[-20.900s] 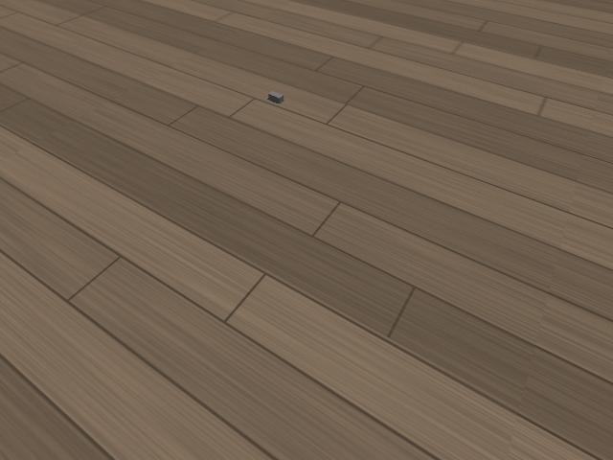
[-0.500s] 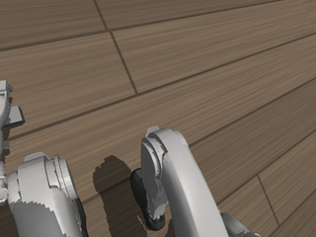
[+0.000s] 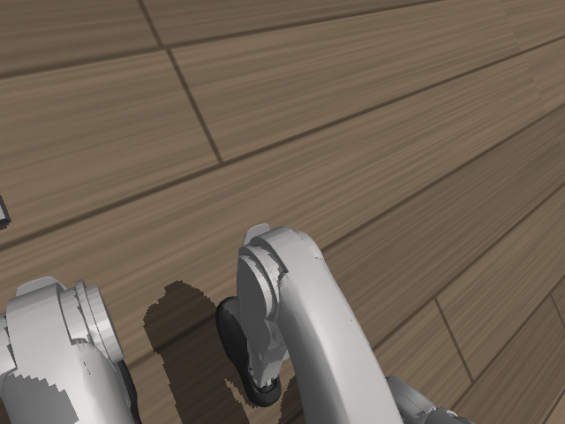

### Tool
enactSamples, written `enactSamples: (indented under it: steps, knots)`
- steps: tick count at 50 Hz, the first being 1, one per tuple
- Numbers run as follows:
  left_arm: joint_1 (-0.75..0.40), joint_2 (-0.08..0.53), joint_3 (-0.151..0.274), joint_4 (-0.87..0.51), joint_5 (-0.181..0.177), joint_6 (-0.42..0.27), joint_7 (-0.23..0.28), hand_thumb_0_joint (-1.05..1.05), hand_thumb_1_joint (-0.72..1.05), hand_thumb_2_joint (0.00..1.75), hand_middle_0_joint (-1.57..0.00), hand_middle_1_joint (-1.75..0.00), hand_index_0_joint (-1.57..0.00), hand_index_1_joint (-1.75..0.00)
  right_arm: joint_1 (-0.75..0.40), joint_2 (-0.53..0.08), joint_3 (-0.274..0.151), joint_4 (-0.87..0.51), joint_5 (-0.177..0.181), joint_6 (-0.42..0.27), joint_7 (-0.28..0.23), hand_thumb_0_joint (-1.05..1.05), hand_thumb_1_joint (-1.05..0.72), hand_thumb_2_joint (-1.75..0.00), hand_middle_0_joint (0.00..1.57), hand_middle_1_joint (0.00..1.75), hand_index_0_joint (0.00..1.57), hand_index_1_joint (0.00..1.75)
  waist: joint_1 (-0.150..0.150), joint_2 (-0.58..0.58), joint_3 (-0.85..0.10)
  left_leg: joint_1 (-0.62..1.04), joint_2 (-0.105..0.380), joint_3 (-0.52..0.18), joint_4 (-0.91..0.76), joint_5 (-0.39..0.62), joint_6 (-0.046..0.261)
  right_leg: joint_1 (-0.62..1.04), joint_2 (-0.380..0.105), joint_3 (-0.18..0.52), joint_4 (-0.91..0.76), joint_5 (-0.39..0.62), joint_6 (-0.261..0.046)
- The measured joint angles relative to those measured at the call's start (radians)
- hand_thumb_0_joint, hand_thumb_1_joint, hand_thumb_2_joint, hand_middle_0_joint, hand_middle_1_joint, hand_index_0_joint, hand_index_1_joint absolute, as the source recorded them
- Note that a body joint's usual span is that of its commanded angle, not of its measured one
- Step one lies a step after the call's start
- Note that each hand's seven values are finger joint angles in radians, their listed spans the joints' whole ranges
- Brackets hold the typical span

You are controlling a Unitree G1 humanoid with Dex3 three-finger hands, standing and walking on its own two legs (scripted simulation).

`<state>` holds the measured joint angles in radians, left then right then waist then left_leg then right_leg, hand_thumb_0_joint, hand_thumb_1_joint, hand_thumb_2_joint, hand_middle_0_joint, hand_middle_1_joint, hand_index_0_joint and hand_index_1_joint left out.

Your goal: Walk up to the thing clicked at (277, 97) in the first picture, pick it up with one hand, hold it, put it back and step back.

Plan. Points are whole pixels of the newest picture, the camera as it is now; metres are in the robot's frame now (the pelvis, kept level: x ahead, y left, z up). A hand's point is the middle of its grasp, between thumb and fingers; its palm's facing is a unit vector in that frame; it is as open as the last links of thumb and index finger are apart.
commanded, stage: rest palm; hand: left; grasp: from above
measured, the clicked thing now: out of the picture +0.42 +0.30 -0.29
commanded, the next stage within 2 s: close in 0.82 s
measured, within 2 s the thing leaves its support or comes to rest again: neither
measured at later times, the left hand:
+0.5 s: hand out of the picture +0.41 +0.31 -0.26, palm faces -0.44 -0.14 -0.89, open 14.3 cm
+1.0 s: hand out of the picture +0.40 +0.30 -0.26, palm faces -0.43 -0.13 -0.89, open 13.7 cm
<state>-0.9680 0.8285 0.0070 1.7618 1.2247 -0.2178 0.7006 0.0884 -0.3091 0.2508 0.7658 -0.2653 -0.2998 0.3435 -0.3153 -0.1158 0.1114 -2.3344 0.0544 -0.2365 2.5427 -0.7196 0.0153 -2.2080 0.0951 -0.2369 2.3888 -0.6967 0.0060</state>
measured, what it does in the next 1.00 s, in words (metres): stands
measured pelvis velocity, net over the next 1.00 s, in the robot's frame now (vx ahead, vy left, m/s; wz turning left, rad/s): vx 0.00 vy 0.00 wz -0.02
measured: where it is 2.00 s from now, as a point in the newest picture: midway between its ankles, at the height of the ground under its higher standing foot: (193, 398)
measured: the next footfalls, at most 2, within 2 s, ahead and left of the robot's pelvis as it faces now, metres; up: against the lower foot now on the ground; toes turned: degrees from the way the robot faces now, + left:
none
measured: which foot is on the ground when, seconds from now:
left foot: down 0.00-1.00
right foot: down 0.00-1.00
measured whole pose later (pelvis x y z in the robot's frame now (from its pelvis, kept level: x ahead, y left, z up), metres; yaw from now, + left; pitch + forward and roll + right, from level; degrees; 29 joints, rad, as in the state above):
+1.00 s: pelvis +0.00 +0.00 +0.01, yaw -1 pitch +26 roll -15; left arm -0.98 0.88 -0.06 1.74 1.20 -0.21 0.73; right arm 0.06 -0.34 0.30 0.72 -0.27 -0.34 0.34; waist -0.32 -0.16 0.15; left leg -2.32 0.05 -0.28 2.54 -0.72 0.01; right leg -2.18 0.11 -0.26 2.36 -0.68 0.01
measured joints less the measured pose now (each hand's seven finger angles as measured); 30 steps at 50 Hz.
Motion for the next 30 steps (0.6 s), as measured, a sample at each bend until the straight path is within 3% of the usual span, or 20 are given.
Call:
enactSamples:
  steps: [11,21,30]
  knots:
    - [-0.012,0.027,-0.023,0.004,0.011,0.009,0.035,0.0,-0.57,1.01,-0.11,-0.95,-0.06,-0.99,-0.012,-0.011,0.015,-0.014,-0.007,-0.023,0.002,0.0,-0.91,-0.9,0.2,0.3,0.19,0.3,-0.008,-0.022,0.01,-0.002,-0.002,-0.013,0.007,0.011,0.0,0.003,0.003,-0.01,-0.003,0.014,0.004]
    - [-0.034,0.043,-0.034,-0.005,-0.026,0.035,0.013,0.0,-0.57,1.02,-0.12,-0.93,-0.07,-0.98,-0.02,-0.022,0.024,-0.028,0.002,-0.043,0.005,0.0,-0.91,-0.9,0.2,0.3,0.19,0.3,-0.01,-0.034,0.021,-0.001,0.0,-0.019,0.004,0.0,0.0,0.005,0.008,-0.013,-0.012,0.009,0.007]
    - [-0.011,0.039,-0.028,-0.028,-0.026,0.026,0.003,0.0,-0.54,1.0,-0.16,-0.9,-0.1,-0.95,-0.024,-0.021,0.038,-0.039,0.004,-0.045,0.011,0.0,-0.91,-0.9,0.2,0.3,0.19,0.3,-0.005,-0.03,0.026,0.009,-0.002,-0.031,0.009,-0.014,-0.008,0.015,0.009,-0.023,-0.012,-0.002,0.002]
